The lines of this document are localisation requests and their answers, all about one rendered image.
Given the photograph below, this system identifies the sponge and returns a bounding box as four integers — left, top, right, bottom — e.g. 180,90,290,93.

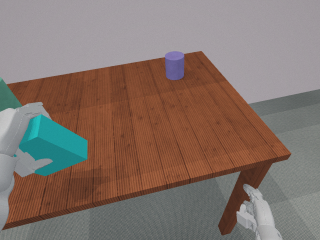
14,114,88,176

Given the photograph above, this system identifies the robot left forearm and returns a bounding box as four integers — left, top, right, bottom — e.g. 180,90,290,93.
0,153,17,232

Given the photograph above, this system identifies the table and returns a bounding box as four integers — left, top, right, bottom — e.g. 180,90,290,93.
2,51,291,236

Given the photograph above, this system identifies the right robot hand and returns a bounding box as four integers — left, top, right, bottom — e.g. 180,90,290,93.
236,184,276,232

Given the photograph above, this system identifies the left robot hand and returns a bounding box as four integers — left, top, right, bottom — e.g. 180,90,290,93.
0,102,53,177

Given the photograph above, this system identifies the robot right forearm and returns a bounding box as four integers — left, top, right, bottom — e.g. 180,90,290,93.
255,224,283,240

